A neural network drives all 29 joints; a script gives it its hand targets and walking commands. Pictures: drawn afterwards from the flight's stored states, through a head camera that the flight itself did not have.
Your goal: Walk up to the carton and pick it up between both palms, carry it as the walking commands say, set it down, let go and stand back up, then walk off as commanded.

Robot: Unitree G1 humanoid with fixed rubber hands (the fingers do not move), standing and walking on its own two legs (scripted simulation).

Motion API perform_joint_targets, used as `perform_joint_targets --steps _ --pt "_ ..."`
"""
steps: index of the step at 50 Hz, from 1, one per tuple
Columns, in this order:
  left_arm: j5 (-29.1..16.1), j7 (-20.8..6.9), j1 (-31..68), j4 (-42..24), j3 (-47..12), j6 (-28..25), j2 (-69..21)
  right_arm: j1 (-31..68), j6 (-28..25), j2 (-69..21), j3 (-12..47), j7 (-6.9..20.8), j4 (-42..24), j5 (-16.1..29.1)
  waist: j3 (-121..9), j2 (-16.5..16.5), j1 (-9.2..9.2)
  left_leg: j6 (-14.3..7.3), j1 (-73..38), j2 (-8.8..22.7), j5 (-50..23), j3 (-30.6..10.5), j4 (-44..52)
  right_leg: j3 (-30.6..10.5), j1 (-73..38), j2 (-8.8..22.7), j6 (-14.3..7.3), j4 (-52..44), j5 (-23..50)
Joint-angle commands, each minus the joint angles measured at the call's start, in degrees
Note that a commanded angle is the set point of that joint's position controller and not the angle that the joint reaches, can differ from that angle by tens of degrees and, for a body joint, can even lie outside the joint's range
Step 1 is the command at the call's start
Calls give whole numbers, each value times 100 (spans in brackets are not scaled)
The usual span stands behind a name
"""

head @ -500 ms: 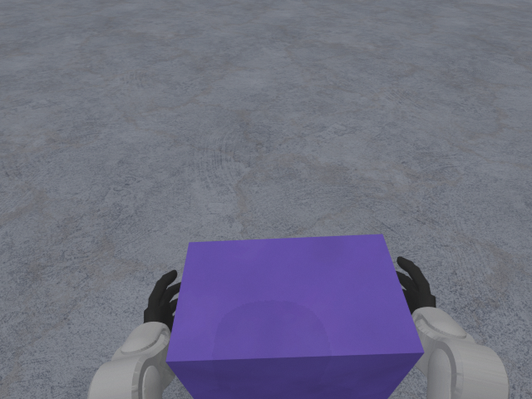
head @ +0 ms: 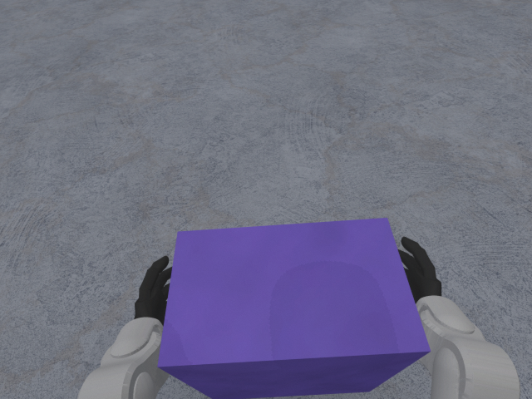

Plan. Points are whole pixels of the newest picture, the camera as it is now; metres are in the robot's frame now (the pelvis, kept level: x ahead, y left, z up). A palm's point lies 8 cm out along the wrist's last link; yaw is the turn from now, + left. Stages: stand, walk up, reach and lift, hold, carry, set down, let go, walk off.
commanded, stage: carry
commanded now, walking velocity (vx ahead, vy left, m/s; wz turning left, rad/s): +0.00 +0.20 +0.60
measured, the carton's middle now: (287, 323) +0.24 -0.02 +0.04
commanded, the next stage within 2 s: none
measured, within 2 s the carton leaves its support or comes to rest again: neither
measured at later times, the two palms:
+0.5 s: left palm out of the picture +0.13 +0.41 +0.06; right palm (203, 335) +0.22 +0.09 +0.05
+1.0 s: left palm out of the picture -0.02 +0.62 +0.07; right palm out of the picture +0.13 +0.33 +0.05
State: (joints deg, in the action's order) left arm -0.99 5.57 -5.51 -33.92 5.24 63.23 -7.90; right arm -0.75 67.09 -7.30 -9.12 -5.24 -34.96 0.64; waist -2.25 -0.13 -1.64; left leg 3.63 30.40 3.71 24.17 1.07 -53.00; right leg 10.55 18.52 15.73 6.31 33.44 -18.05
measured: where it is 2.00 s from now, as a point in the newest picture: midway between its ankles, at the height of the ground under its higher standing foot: outside the picture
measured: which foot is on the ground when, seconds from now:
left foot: up 0.00-0.08, down 0.10-0.34, up 0.36-0.56, down 0.58-0.98, up 1.00-1.00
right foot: down 0.00-0.10, up 0.12-0.28, down 0.30-0.60, up 0.62-0.92, down 0.94-1.00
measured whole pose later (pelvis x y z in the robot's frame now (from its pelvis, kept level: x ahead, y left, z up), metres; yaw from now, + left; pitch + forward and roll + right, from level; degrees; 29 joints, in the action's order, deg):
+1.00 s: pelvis -0.15 +0.38 -0.02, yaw +30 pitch +3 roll -3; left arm -0.3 5.6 -3.9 -30.2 4.0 64.9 -7.6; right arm -4.2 66.0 -7.7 -10.2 -4.5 -33.6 -0.3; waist -1.5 -8.4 -0.9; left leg -4.1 26.3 -10.8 18.7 4.1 -42.0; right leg 9.0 20.5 2.2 -0.1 38.0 -19.5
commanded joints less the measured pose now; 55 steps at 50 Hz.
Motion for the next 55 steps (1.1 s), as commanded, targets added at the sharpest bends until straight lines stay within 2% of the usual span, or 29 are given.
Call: perform_joint_targets --steps 1,3,4,5,6,7,9,12,15,16,17,18,19,22,26,28,30,31,33,35,40,44,47,48,49,50,52,54,55 --pt "-1081 -529 1828 -946 -3696 11 -3674 2190 -63 -4209 4801 599 -574 1505 -1581 2316 285 80 -382 -432 117 1077 1594 -180 -1933 908 -653 -405 4506" --pt "-1140 -531 1915 -1036 -3824 28 -3694 1961 -76 -4147 4700 614 -436 1443 -1998 1315 150 -84 -1414 -453 -1020 816 2809 165 -1621 522 -180 589 4000" --pt "-1176 -517 2188 -1254 -3969 24 -3699 1852 -87 -4230 4607 646 -391 1400 -2088 435 77 -281 -2022 93 -2973 143 2823 257 -816 182 97 1305 2605" --pt "-1146 -516 2259 -1250 -3966 47 -3776 1951 -109 -4186 4620 650 -449 1402 -1973 -1376 73 -811 -2840 1306 -6240 -1431 2681 378 873 -442 373 2480 -901" --pt "-1170 -533 2195 -1275 -4078 70 -3821 1646 -82 -4186 4602 658 -304 1310 -1611 -1945 168 -1098 -2868 1761 -8082 -2062 2415 220 1700 -979 529 3021 -2783" --pt "-1254 -565 2189 -1325 -4098 76 -3985 1819 -100 -4291 4705 671 -464 1355 -1686 -1408 150 -1324 -2701 1449 -8090 -1473 1945 -240 1487 -849 421 2713 -2772" --pt "-1524 -654 2520 -1271 -4428 29 -4510 1987 -225 -4468 4581 690 -660 1321 -1760 -1194 107 -973 -2790 826 -6951 -1085 1935 -254 1516 -1052 295 2195 -1859" --pt "-1811 -745 2940 -1680 -4907 -47 -4761 1685 -464 -4591 4436 709 -820 1264 -2346 -2336 128 -1058 -2831 784 -6727 -1080 1595 -437 1008 -1076 99 1660 -1290" --pt "-1675 -754 2724 -1631 -4815 -143 -4725 1607 -547 -4568 4558 746 -830 1220 -2808 -1620 300 -934 -1792 686 -5466 -1003 997 -1028 -702 -693 -391 -65 248" --pt "-1641 -765 2610 -1608 -4693 -150 -4541 1639 -536 -4476 4617 720 -928 1215 -2799 -278 374 -578 -511 161 -3544 -487 230 -1902 -1938 414 -782 -1126 2588" --pt "-1635 -793 2622 -1495 -4601 -168 -4518 1793 -541 -4445 4719 712 -1095 1158 -2703 1631 226 -327 742 -473 955 -2 -1008 -3169 -2548 1975 -1430 -1222 5007" --pt "-1568 -792 2424 -1442 -4437 -239 -4508 2291 -545 -4436 4983 736 -1406 1380 -2622 1827 270 -414 929 -125 1169 -615 -1542 -3374 -2618 2095 -1973 -1000 5575" --pt "-1524 -801 2394 -1331 -4303 -261 -4649 2460 -522 -4476 5106 742 -1621 1510 -2426 1749 272 -441 851 110 730 -771 -1972 -3151 -2301 2088 -2167 -893 5281" --pt "-1471 -810 2277 -1109 -4132 -306 -4780 2637 -535 -4516 5174 720 -1646 1616 -1818 1370 196 -310 896 324 380 -355 -608 -1233 -2469 1196 -1429 -502 5363" --pt "-1285 -652 1953 -1165 -3989 -230 -4271 2212 -313 -4268 5053 699 -1230 1562 -1787 2395 228 -173 -409 -55 166 396 1437 -190 -2053 801 -785 -228 4778" --pt "-1185 -533 1776 -1224 -4061 -130 -3955 1627 -212 -3951 4784 702 -828 1430 -2073 1156 48 -293 -1733 -169 -1175 357 3094 188 -1400 467 -354 1056 4171" --pt "-909 -449 1731 -1125 -3987 53 -3637 1135 -90 -3710 4519 691 -163 1268 -1705 -2287 154 -1169 -3541 1696 -8940 -2294 2282 372 2073 -1117 481 3471 -2568" --pt "-941 -473 1738 -1112 -4054 112 -3693 1384 -96 -3801 4572 716 -278 1288 -1550 -1862 176 -1431 -3025 1619 -9182 -1669 1873 -219 1827 -950 317 3402 -2778" --pt "-1275 -540 2369 -1246 -4319 149 -4009 1500 -76 -3990 4449 715 -193 1191 -1288 -1107 126 -1169 -2526 939 -7636 -1406 2067 -277 1698 -1041 243 3017 -2236" --pt "-1472 -590 2853 -1264 -4643 119 -4445 1785 -188 -4182 4354 743 -528 1272 -1344 -1355 135 -1119 -2614 635 -6513 -1223 2115 -312 1731 -1113 126 3082 -1685" --pt "-1601 -648 3272 -1333 -4791 47 -4613 2000 -356 -4337 4365 777 -682 1259 -2006 -1229 102 -1500 -2502 973 -3946 -1919 2778 -691 1200 -1089 -121 2595 -980" --pt "-1538 -695 2964 -1334 -4565 0 -4338 1959 -319 -4262 4639 724 -771 1269 -1953 -808 137 -1316 -1722 864 -3495 -2255 3183 -835 108 -1203 -334 1493 -848" --pt "-1372 -716 2491 -967 -4200 24 -4243 2309 -259 -4172 4847 654 -995 1354 -1976 -633 316 -68 -450 357 -3842 -1633 3195 -729 -2141 -1093 -726 -799 -688" --pt "-1304 -722 2297 -913 -4052 22 -4175 2449 -223 -4203 4935 624 -1188 1408 -2299 951 543 663 482 -562 -2951 -378 1079 -1967 -3449 630 -1415 -2038 81" --pt "-1304 -727 2275 -892 -3952 15 -4180 2563 -185 -4188 5017 619 -1233 1435 -2320 3017 363 257 1030 -664 961 -275 -1508 -3494 -2992 2495 -2310 -1595 2512" --pt "-1159 -695 2179 -739 -3694 17 -4212 3231 -152 -4042 5124 676 -1562 1615 -1956 2844 355 -247 1099 120 1025 -1166 -2481 -3273 -1960 2618 -2490 -1233 3162" --pt "-1088 -680 2110 -510 -3595 43 -4369 3214 -113 -4027 5138 745 -1277 1794 -1246 1367 208 -232 506 388 189 -1244 -2004 -1729 -989 1546 -1675 -1065 2805" --pt "-1073 -655 2261 -478 -3629 73 -4329 2691 -62 -4162 4989 720 -849 1598 -1180 951 123 -255 645 77 -9 -238 -411 -670 -1495 955 -1065 -693 3672" --pt "-1190 -645 2529 -850 -3745 72 -4132 2607 -31 -4188 4932 700 -756 1496 -1383 1282 136 -227 511 33 8 -45 -164 -614 -1618 990 -1067 -694 3928"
